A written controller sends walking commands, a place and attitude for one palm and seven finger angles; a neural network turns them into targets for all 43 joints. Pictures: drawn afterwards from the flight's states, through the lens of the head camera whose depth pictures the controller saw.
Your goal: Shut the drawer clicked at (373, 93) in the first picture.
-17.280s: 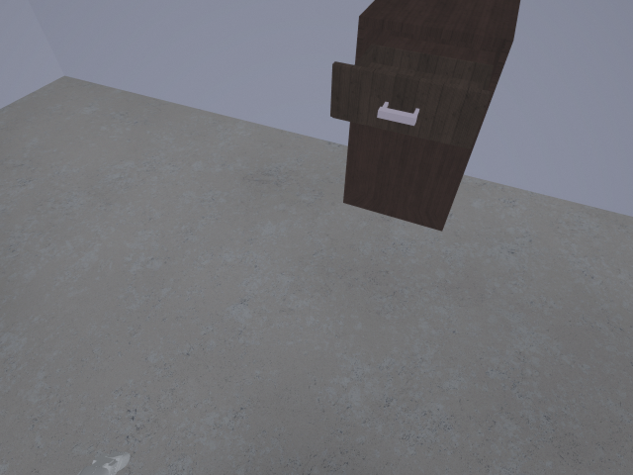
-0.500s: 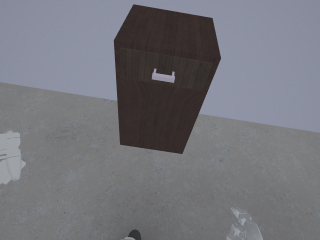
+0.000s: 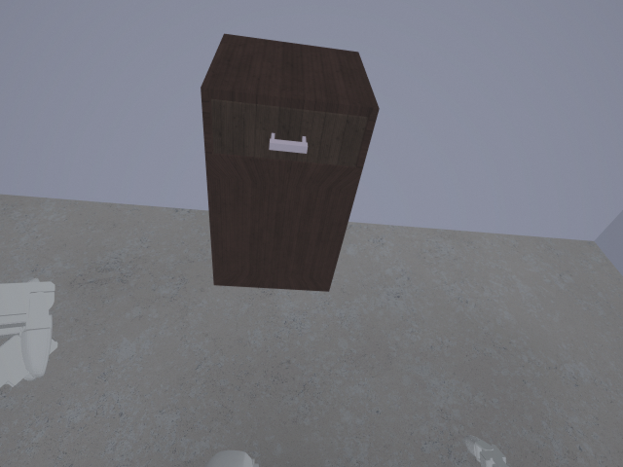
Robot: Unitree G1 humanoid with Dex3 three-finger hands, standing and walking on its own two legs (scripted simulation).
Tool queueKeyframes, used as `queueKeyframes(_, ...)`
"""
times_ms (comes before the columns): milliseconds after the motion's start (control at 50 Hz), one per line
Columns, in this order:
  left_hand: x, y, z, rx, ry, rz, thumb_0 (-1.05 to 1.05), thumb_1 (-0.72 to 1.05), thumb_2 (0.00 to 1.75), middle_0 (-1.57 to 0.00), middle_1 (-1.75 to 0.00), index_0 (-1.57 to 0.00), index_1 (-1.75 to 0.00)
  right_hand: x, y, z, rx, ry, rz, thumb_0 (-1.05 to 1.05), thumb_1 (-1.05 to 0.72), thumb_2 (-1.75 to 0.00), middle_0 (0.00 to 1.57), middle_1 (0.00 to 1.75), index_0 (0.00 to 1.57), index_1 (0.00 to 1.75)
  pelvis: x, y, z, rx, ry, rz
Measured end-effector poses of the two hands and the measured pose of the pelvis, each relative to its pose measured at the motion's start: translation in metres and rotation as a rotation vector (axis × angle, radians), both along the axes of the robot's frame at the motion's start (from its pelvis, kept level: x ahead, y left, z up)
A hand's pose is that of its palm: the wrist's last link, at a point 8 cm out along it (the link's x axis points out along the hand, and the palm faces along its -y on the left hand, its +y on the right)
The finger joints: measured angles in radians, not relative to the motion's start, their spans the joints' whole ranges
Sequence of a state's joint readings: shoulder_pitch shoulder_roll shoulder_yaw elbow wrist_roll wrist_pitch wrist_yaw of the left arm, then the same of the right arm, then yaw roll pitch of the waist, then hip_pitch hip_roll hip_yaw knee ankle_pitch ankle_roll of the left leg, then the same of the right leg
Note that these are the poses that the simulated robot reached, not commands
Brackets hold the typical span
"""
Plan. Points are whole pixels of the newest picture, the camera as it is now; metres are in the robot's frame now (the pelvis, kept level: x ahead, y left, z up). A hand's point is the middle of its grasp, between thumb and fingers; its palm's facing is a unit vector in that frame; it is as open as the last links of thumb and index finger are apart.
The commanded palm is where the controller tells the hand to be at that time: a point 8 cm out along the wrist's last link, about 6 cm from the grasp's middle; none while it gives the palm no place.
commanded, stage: stop stepping back and stand still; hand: left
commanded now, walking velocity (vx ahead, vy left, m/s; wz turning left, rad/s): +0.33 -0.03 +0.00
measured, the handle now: (288, 142) +0.94 +0.12 -0.07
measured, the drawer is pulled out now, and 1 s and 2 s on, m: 0.00 0.00 0.00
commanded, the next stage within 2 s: let the arm hang, fingers relaxed in 0.82 s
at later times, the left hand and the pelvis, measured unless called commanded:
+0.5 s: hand out of the picture +0.09 +0.26 +0.18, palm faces +0.46 -0.73 -0.50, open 3.2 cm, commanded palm +0.05 +0.28 +0.18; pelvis -0.08 +0.00 -0.01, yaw +1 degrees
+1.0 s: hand (36, 423) +0.13 +0.28 +0.08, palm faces +0.30 -0.80 -0.51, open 3.2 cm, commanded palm none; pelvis -0.06 +0.01 -0.01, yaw +5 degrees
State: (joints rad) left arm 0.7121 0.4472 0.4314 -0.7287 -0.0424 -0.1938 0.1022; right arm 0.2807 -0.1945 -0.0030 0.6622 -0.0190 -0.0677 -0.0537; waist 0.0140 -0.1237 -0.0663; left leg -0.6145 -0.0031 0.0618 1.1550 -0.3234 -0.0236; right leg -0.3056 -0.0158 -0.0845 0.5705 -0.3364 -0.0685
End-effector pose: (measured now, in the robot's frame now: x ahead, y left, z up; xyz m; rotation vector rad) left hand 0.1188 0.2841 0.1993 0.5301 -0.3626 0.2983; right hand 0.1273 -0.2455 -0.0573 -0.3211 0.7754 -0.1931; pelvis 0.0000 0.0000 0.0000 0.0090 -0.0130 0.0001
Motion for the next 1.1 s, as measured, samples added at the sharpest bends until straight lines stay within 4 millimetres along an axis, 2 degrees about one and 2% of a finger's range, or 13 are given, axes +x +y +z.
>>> queueKeyframes(60, -0.009, 0.021, -0.001, -0.053, -0.054, 0.070, 0.01, 0.88, 0.90, -1.41, -1.60, -1.42, -1.59, -0.019, 0.004, 0.004, -0.028, -0.007, -0.022, 0.02, -0.90, -0.90, 0.20, 0.30, 0.21, 0.30, -0.012, 0.010, 0.004, -0.003, 0.021, -0.017)
queueKeyframes(140, -0.002, 0.037, -0.014, -0.079, -0.112, 0.086, 0.01, 0.88, 0.90, -1.41, -1.60, -1.42, -1.60, -0.034, 0.014, -0.009, -0.038, -0.096, -0.034, 0.01, -0.91, -0.90, 0.20, 0.30, 0.21, 0.30, -0.040, 0.027, -0.015, -0.024, -0.007, 0.012)
queueKeyframes(220, -0.003, 0.022, -0.011, -0.052, -0.062, 0.008, 0.02, 0.89, 0.90, -1.41, -1.60, -1.41, -1.60, -0.057, 0.038, -0.012, 0.082, -0.114, -0.047, 0.02, -0.91, -0.90, 0.20, 0.30, 0.21, 0.30, -0.055, 0.023, -0.009, -0.011, -0.044, -0.005)
queueKeyframes(340, -0.039, -0.012, 0.017, 0.095, -0.022, -0.064, 0.02, 0.88, 0.90, -1.41, -1.60, -1.41, -1.60, -0.082, 0.051, -0.025, 0.180, -0.039, -0.019, 0.01, -0.90, -0.90, 0.20, 0.30, 0.21, 0.31, -0.063, 0.006, -0.002, -0.041, -0.018, 0.016)
queueKeyframes(440, -0.064, -0.003, 0.011, 0.134, 0.005, 0.057, 0.01, 0.88, 0.90, -1.41, -1.60, -1.41, -1.59, -0.080, 0.030, -0.054, 0.154, 0.070, 0.031, 0.01, -0.90, -0.90, 0.21, 0.30, 0.21, 0.31, -0.079, -0.001, -0.015, -0.006, -0.014, 0.031)
queueKeyframes(520, -0.069, 0.016, -0.003, 0.029, 0.047, 0.169, 0.01, 0.88, 0.90, -1.41, -1.60, -1.41, -1.59, -0.075, 0.012, -0.040, 0.104, 0.050, -0.004, 0.02, -0.90, -0.90, 0.21, 0.30, 0.21, 0.31, -0.076, 0.002, -0.005, 0.020, -0.005, 0.024)
queueKeyframes(600, -0.064, 0.016, -0.023, -0.065, 0.049, 0.156, 0.01, 0.88, 0.90, -1.41, -1.60, -1.41, -1.60, -0.061, 0.002, -0.027, 0.021, -0.055, -0.006, 0.02, -0.91, -0.90, 0.20, 0.30, 0.21, 0.30, -0.072, 0.012, -0.010, -0.004, -0.015, 0.047)
queueKeyframes(680, -0.052, 0.008, -0.024, -0.063, 0.022, 0.101, 0.02, 0.88, 0.90, -1.41, -1.60, -1.41, -1.60, -0.047, 0.008, -0.017, 0.026, -0.109, 0.004, 0.02, -0.91, -0.90, 0.20, 0.30, 0.20, 0.30, -0.071, 0.011, -0.011, 0.016, -0.034, 0.045)
queueKeyframes(820, -0.045, -0.005, 0.010, 0.094, 0.006, 0.076, 0.02, 0.88, 0.90, -1.41, -1.60, -1.41, -1.60, -0.028, 0.029, -0.025, 0.148, -0.115, 0.064, 0.01, -0.91, -0.90, 0.20, 0.30, 0.21, 0.30, -0.066, 0.000, -0.008, -0.007, -0.019, 0.059)
queueKeyframes(920, -0.043, 0.003, 0.002, 0.048, 0.091, 0.113, 0.01, 0.88, 0.90, -1.40, -1.60, -1.41, -1.59, -0.027, 0.035, -0.031, 0.169, -0.037, 0.049, 0.01, -0.91, -0.90, 0.20, 0.30, 0.21, 0.30, -0.056, 0.005, -0.001, -0.002, -0.001, 0.055)
queueKeyframes(960, -0.032, 0.014, -0.033, 0.022, 0.210, 0.119, 0.01, 0.89, 0.90, -1.40, -1.60, -1.41, -1.59, -0.026, 0.034, -0.042, 0.180, -0.018, 0.083, 0.01, -0.90, -0.90, 0.20, 0.30, 0.21, 0.30, -0.054, 0.010, -0.005, -0.010, 0.016, 0.070)
queueKeyframes(1020, -0.020, 0.031, -0.129, -0.155, 0.569, 0.220, 0.00, 0.89, 0.90, -1.38, -1.58, -1.39, -1.57, -0.031, 0.030, -0.066, 0.185, 0.085, 0.107, 0.01, -0.91, -0.90, 0.20, 0.30, 0.21, 0.30, -0.058, 0.013, -0.012, 0.007, 0.031, 0.100)
queueKeyframes(1100, -0.048, 0.000, -0.245, -0.364, 1.012, 0.282, 0.01, 0.90, 0.90, -1.29, -1.50, -1.30, -1.49, -0.052, 0.023, -0.081, 0.176, 0.195, 0.123, 0.01, -0.91, -0.90, 0.20, 0.30, 0.21, 0.30, -0.065, 0.002, -0.014, 0.040, 0.021, 0.118)
